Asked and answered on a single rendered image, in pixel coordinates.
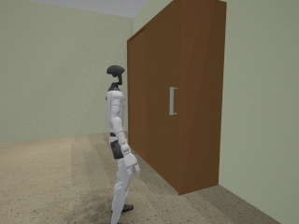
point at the right robot hand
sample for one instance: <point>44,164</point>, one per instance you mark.
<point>130,162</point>

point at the wardrobe door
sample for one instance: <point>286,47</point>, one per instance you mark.
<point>162,72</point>
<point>137,77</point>

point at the robot right upper arm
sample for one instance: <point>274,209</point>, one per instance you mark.
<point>115,98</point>

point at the robot left foot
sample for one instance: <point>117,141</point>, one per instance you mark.
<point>126,208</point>

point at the right robot forearm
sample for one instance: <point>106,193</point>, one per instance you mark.
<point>119,131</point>

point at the humanoid robot head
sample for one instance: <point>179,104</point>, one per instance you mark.
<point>115,71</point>

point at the handle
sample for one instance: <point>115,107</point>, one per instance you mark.
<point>171,104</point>

